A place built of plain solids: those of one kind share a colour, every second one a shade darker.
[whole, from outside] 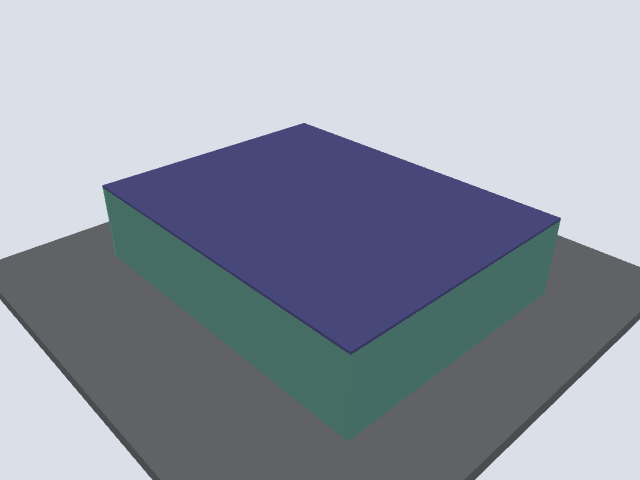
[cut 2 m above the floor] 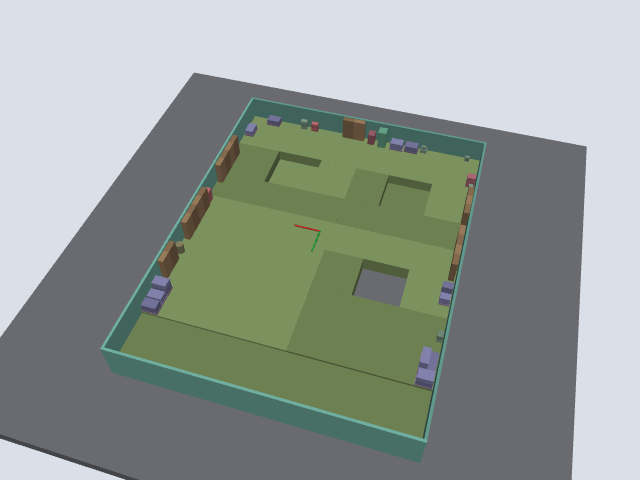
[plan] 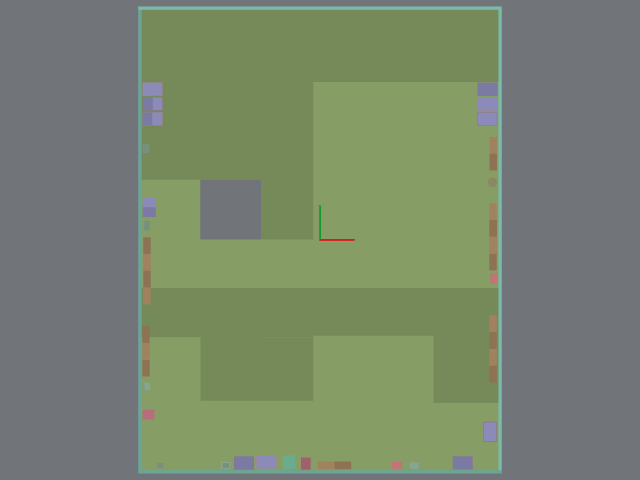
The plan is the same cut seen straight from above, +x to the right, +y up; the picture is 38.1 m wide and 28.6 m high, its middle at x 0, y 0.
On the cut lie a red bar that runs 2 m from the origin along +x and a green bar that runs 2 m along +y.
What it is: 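A closed goods hall without a stair; its walked floor is a bank 1.24 m over the ground, with five rectangular fields in it; some sunk deep, some a low step down, some level and merely marked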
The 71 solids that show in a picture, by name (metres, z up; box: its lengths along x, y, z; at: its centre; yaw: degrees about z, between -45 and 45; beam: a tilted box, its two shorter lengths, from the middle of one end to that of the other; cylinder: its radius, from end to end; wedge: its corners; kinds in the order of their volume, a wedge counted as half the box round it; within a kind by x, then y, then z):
{
 "floor_1": {"box": [3.52, 3.79, 1.29], "at": [-8.89, -7.68, 0.6]},
 "floor_2": {"box": [3.52, 3.56, 1.29], "at": [-8.89, 1.81, 0.6]},
 "floor_3": {"box": [10.24, 4.16, 1.29], "at": [-5.53, -11.66, 0.6]},
 "floor_4": {"box": [10.24, 2.93, 1.29], "at": [-5.53, -4.32, 0.6]},
 "floor_5": {"box": [10.24, 2.88, 1.29], "at": [-5.53, -1.41, 0.6]},
 "floor_6": {"box": [10.24, 5.82, 1.29], "at": [-5.53, 6.5, 0.6]},
 "floor_7": {"box": [3.84, 3.83, 0.35], "at": [-5.22, -7.68, 0.12]},
 "floor_8": {"box": [3.12, 3.56, 1.29], "at": [-1.96, 1.81, 0.6]},
 "floor_9": {"box": [2.92, 3.79, 1.29], "at": [-1.86, -7.68, 0.6]},
 "floor_10": {"box": [21.3, 4.35, 1.11], "at": [0.0, 11.56, 0.51]},
 "floor_11": {"box": [3.19, 4.0, 1.29], "at": [1.19, -7.71, 0.6]},
 "floor_12": {"box": [4.01, 4.04, 0.31], "at": [4.77, -7.71, 0.1]},
 "floor_13": {"box": [11.05, 4.03, 1.29], "at": [5.12, -11.72, 0.6]},
 "floor_14": {"box": [11.05, 2.85, 1.29], "at": [5.12, -4.28, 0.6]},
 "floor_15": {"box": [11.05, 12.27, 1.29], "at": [5.12, 3.28, 0.6]},
 "floor_16": {"box": [3.89, 4.0, 1.29], "at": [8.7, -7.71, 0.6]},
 "wall_1": {"box": [0.2, 27.44, 6.43], "at": [-10.73, 0.0, 3.16]},
 "wall_2": {"box": [21.66, 0.2, 6.43], "at": [0.0, -13.82, 3.16]},
 "wall_3": {"box": [21.66, 0.2, 6.43], "at": [0.0, 13.82, 3.16]},
 "wall_4": {"box": [0.2, 27.44, 6.43], "at": [10.73, 0.0, 3.16]},
 "roof_1": {"box": [21.66, 27.84, 0.2], "at": [0.0, 0.0, 6.48]},
 "shelving_1": {"box": [0.45, 1.0, 2.1], "at": [-10.37, -7.64, 2.29]},
 "shelving_2": {"box": [0.45, 1.0, 2.1], "at": [-10.37, -6.64, 2.29]},
 "shelving_3": {"box": [0.45, 1.0, 2.1], "at": [-10.37, -5.64, 2.29]},
 "shelving_4": {"box": [0.45, 1.0, 2.1], "at": [-10.31, -3.33, 2.29]},
 "shelving_5": {"box": [0.45, 1.0, 2.1], "at": [-10.31, -2.33, 2.29]},
 "shelving_6": {"box": [0.45, 1.0, 2.1], "at": [-10.31, -1.33, 2.29]},
 "shelving_7": {"box": [0.45, 1.0, 2.1], "at": [-10.31, -0.33, 2.29]},
 "shelving_8": {"box": [1.0, 0.45, 2.1], "at": [0.36, -13.43, 2.29]},
 "shelving_9": {"box": [1.0, 0.45, 2.1], "at": [1.36, -13.43, 2.29]},
 "shelving_10": {"box": [0.45, 1.0, 2.1], "at": [10.31, -7.99, 2.29]},
 "shelving_11": {"box": [0.45, 1.0, 2.1], "at": [10.31, -6.99, 2.29]},
 "shelving_12": {"box": [0.45, 1.0, 2.1], "at": [10.31, -5.99, 2.29]},
 "shelving_13": {"box": [0.45, 1.0, 2.1], "at": [10.31, -4.99, 2.29]},
 "shelving_14": {"box": [0.45, 1.0, 2.1], "at": [10.32, -1.31, 2.29]},
 "shelving_15": {"box": [0.45, 1.0, 2.1], "at": [10.32, -0.31, 2.29]},
 "shelving_16": {"box": [0.45, 1.0, 2.1], "at": [10.32, 0.69, 2.29]},
 "shelving_17": {"box": [0.45, 1.0, 2.1], "at": [10.32, 1.69, 2.29]},
 "shelving_18": {"box": [0.45, 1.0, 2.1], "at": [10.33, 4.64, 2.29]},
 "shelving_19": {"box": [0.45, 1.0, 2.1], "at": [10.33, 5.64, 2.29]},
 "load_1": {"box": [0.78, 0.57, 0.62], "at": [-10.17, 1.66, 2.31], "yaw": -0.1},
 "load_2": {"box": [0.78, 1.15, 0.62], "at": [-10.17, 1.93, 1.69], "yaw": 0.1},
 "load_3": {"box": [1.15, 0.77, 0.38], "at": [-9.99, 7.22, 1.57], "yaw": -0.2},
 "load_4": {"box": [1.12, 0.77, 0.46], "at": [-9.99, 8.99, 2.08], "yaw": 0.1},
 "load_5": {"box": [1.12, 0.77, 0.46], "at": [-9.98, 8.98, 1.62], "yaw": -0.1},
 "load_6": {"box": [1.13, 0.75, 0.7], "at": [-9.97, 8.12, 1.74], "yaw": 0.1},
 "load_7": {"box": [0.58, 0.77, 0.38], "at": [-9.71, 7.21, 1.95], "yaw": 0.1},
 "load_8": {"box": [0.57, 0.75, 0.7], "at": [-9.68, 8.11, 2.44], "yaw": -0.1},
 "load_9": {"box": [1.13, 0.77, 0.51], "at": [-4.52, -13.28, 1.64], "yaw": -0.2},
 "load_10": {"box": [1.11, 0.77, 0.59], "at": [-3.2, -13.22, 1.68], "yaw": 0.2},
 "load_11": {"box": [1.14, 0.76, 0.4], "at": [8.5, -13.28, 1.59], "yaw": 0.1},
 "load_12": {"box": [1.13, 0.74, 0.5], "at": [9.96, 7.22, 2.13], "yaw": -0.1},
 "load_13": {"box": [1.13, 0.74, 0.5], "at": [9.97, 7.21, 1.63], "yaw": -0.2},
 "load_14": {"box": [1.14, 0.73, 0.55], "at": [9.99, 8.1, 1.66], "yaw": 0.3},
 "load_15": {"box": [1.15, 0.73, 0.6], "at": [9.99, 8.98, 1.69], "yaw": 0.3},
 "load_16": {"box": [0.73, 1.13, 0.42], "at": [10.13, -11.43, 1.59], "yaw": -0.3},
 "cage_trolley_1": {"box": [0.72, 0.8, 1.66], "at": [-1.84, -13.25, 2.07], "yaw": 2.6},
 "bin_1": {"box": [0.72, 0.58, 1.06], "at": [-10.22, -10.4, 1.77]},
 "bin_2": {"box": [0.58, 0.72, 1.06], "at": [-0.84, -13.32, 1.77]},
 "pallet_1": {"box": [1.2, 0.8, 0.14], "at": [-4.53, -13.29, 1.31]},
 "pallet_2": {"box": [1.2, 0.8, 0.14], "at": [8.5, -13.28, 1.31]},
 "pallet_3": {"box": [1.2, 0.8, 0.14], "at": [9.97, 7.22, 1.31]},
 "pallet_4": {"box": [1.2, 0.8, 0.14], "at": [9.99, 8.1, 1.31]},
 "pallet_5": {"box": [0.8, 1.2, 0.14], "at": [10.13, -11.43, 1.31]},
 "carton_1": {"box": [0.41, 0.51, 0.37], "at": [-10.38, 5.43, 1.79], "yaw": -0.4},
 "carton_2": {"box": [0.34, 0.58, 0.37], "at": [-10.31, 0.85, 1.43], "yaw": -2.5},
 "carton_3": {"box": [0.34, 0.46, 0.38], "at": [-10.3, -8.73, 2.57], "yaw": 4.9},
 "carton_4": {"box": [0.56, 0.38, 0.28], "at": [5.61, -13.45, 1.95], "yaw": -0.8},
 "drum_1": {"cylinder": 0.29, "from": [10.28, 3.44, 1.24], "to": [10.28, 3.44, 2.12]},
 "crate_1": {"box": [0.6, 0.4, 0.2], "at": [4.57, -13.43, 1.94], "yaw": 1.3},
 "crate_2": {"box": [0.4, 0.6, 0.2], "at": [10.38, -2.28, 2.34], "yaw": -0.5}
}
